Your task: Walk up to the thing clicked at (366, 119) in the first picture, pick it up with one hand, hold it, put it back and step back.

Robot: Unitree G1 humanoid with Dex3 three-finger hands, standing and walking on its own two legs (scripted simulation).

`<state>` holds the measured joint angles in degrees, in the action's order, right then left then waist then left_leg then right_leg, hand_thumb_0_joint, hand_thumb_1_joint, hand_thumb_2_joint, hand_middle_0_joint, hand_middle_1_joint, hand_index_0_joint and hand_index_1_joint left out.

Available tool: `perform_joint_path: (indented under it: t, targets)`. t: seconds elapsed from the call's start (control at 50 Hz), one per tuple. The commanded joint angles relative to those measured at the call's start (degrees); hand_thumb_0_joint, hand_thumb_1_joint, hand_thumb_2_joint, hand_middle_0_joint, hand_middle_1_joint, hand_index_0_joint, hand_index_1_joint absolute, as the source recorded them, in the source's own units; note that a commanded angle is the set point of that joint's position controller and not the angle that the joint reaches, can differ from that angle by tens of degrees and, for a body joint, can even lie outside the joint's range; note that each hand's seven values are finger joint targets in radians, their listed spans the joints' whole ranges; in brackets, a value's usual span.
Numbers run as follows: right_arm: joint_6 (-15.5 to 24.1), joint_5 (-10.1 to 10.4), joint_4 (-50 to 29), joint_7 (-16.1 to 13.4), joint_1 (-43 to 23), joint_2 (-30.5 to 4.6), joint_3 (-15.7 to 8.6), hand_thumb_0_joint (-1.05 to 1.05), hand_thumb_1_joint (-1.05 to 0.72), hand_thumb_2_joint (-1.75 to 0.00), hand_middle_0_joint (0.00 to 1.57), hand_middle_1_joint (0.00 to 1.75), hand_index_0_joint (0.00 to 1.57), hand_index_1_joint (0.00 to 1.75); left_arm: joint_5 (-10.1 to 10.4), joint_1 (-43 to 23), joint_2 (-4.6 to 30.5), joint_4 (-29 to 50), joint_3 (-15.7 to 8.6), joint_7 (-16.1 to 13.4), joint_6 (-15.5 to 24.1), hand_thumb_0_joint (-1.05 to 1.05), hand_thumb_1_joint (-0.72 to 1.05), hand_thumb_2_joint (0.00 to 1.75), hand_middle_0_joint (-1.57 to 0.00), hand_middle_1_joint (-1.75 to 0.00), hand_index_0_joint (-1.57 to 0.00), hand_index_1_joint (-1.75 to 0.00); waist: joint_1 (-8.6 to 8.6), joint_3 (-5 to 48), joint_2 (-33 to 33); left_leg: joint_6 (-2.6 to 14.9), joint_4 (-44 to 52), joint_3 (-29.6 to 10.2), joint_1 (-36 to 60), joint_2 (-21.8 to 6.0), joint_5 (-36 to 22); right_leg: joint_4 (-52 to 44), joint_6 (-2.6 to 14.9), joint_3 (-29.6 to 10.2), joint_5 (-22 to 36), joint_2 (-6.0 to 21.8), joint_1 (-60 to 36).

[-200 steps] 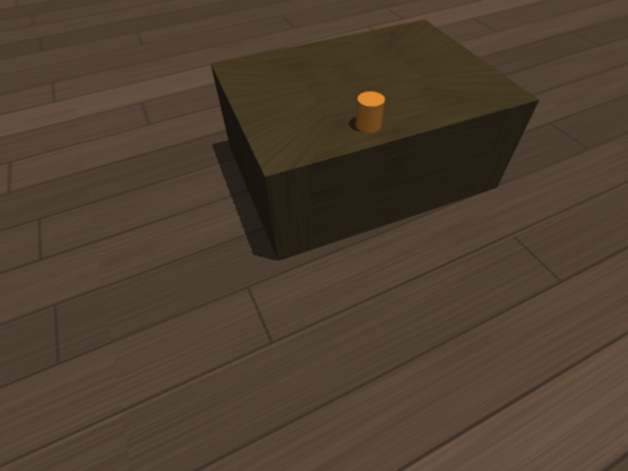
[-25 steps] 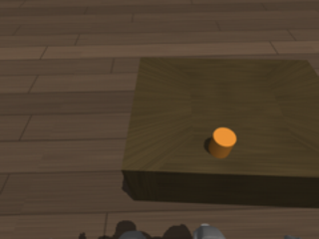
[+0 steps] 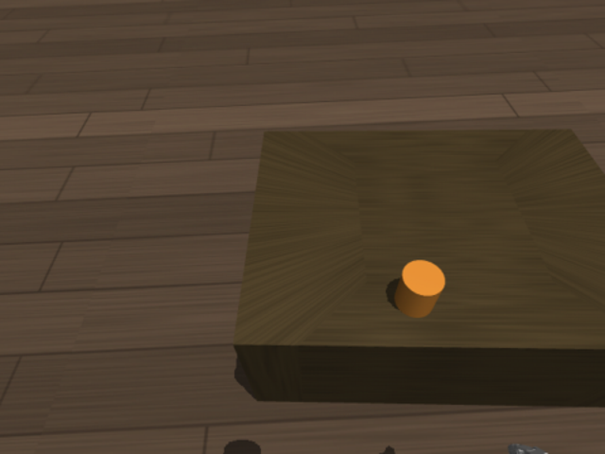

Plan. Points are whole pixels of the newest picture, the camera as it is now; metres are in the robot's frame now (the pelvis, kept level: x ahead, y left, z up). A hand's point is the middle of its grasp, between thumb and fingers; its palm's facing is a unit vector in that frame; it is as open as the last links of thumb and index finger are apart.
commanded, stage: walk up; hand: right
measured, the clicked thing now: (418, 289) +0.49 -0.21 -0.27
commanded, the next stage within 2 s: stand in 0.72 s
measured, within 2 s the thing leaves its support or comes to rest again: neither
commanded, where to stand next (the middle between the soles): +0.08 +0.00 m, yaw -1 degrees
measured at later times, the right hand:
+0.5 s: hand out of the picture +0.09 -0.26 -0.15, palm faces +0.03 +0.94 -0.34, open 7.4 cm
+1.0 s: hand out of the picture +0.10 -0.26 -0.14, palm faces +0.02 +0.94 -0.33, open 7.4 cm
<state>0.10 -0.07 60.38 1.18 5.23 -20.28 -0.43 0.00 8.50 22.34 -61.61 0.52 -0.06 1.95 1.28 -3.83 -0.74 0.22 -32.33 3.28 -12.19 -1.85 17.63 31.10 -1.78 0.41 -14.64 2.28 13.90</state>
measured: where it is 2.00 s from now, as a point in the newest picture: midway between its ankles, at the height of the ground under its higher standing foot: outside the picture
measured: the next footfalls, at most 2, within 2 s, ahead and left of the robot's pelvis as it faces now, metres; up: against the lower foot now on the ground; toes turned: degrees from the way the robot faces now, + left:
none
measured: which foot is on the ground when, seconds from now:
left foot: down 0.00-1.00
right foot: down 0.00-1.00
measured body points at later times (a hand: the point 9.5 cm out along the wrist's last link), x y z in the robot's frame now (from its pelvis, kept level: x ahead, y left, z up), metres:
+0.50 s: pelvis +0.02 +0.00 +0.01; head +0.03 -0.01 +0.46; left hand +0.12 +0.29 -0.11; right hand +0.08 -0.31 -0.12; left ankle +0.00 +0.12 -0.73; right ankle +0.02 -0.14 -0.73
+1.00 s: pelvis +0.01 +0.00 +0.02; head +0.03 +0.00 +0.47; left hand +0.11 +0.29 -0.12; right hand +0.10 -0.30 -0.12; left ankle +0.00 +0.12 -0.73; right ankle +0.02 -0.14 -0.73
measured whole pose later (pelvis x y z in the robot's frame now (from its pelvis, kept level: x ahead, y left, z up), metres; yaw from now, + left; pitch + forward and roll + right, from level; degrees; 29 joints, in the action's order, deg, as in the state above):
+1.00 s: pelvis +0.01 +0.00 +0.02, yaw -1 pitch -3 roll +0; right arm 0.3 -0.2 65.3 0.4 3.5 -19.6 -0.9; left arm -0.4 3.3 20.0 -65.4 -0.1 0.0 0.2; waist -0.5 -4.1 0.3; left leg -0.4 -18.1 4.6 -4.1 -1.6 11.5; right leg 18.7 -1.8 -0.4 -9.1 2.0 7.0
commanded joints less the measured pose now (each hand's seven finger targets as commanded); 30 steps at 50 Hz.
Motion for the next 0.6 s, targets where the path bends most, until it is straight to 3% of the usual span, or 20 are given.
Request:
perform_joint_path:
  t: [0.0,0.12,0.26,0.32,0.52,0.58]
  targets:
    - [1.3,-0.08,-2.96,-0.88,-3.89,-13.33,-3.02,0.0,-0.9,-0.9,0.2,0.3,0.2,0.3,-0.23,-2.75,12.01,2.33,-2.36,-0.64,1.51,0.0,0.9,0.9,-0.2,-0.3,-0.2,-0.3,-0.83,5.16,0.21,2.92,10.51,-6.52,0.25,-5.62,-3.79,-6.57,3.73,-4.71,10.02,4.29,-3.31]
    - [1.18,-0.14,-0.77,-0.66,-3.92,-12.77,-2.93,0.0,-0.9,-0.9,0.2,0.3,0.2,0.3,-0.37,-5.48,11.64,1.38,-2.29,-0.64,1.44,0.0,0.9,0.9,-0.2,-0.3,-0.2,-0.3,-1.32,5.03,1.5,1.96,12.48,-5.63,3.02,-5.06,-5.55,-10.1,3.36,-5.86,9.84,5.12,-3.3]
    - [1.26,-0.2,0.58,-0.72,-4.01,-12.67,-2.97,0.0,-0.9,-0.9,0.2,0.3,0.2,0.3,-0.38,-6.25,11.2,0.36,-2.47,-0.7,1.31,0.0,0.9,0.9,-0.2,-0.3,-0.2,-0.3,-1.14,7.3,1.55,1.5,13.19,-4.25,6.67,-5.27,-11.38,-11.14,3.06,-5.55,14.62,5.54,-5.82]
    - [1.24,-0.49,1.21,-0.85,-3.83,-12.65,-3.13,0.0,-0.9,-0.9,0.2,0.3,0.2,0.3,-0.45,-7.22,10.85,0.23,-2.51,-0.68,0.99,0.0,0.9,0.9,-0.2,-0.3,-0.2,-0.3,-1.34,6.38,1.05,1.22,14.39,-3.97,5.88,-5.15,-10.34,-11.46,2.99,-5.39,13.63,5.27,-5.97]
    - [1.36,-0.45,1.54,-1.18,-3.19,-12.69,-3.35,0.0,-0.9,-0.9,0.2,0.3,0.2,0.3,-0.51,-7.42,10.21,-0.1,-2.76,-0.8,0.62,0.0,0.9,0.9,-0.2,-0.3,-0.2,-0.3,-1.32,7.08,0.88,1.5,14.76,-2.91,7.89,-5.92,-15.36,-10.93,2.66,-4.28,17.9,4.86,-7.8]
    - [1.23,-0.52,1.4,-1.21,-2.99,-12.56,-3.47,0.0,-0.9,-0.9,0.2,0.3,0.2,0.3,-0.68,-8.06,10.17,0.02,-2.79,-0.83,0.47,0.0,0.9,0.9,-0.2,-0.3,-0.2,-0.3,-1.68,6.46,1.47,1.48,14.82,-2.63,7.55,-5.71,-14.42,-11.1,2.64,-4.61,17.74,4.89,-7.38]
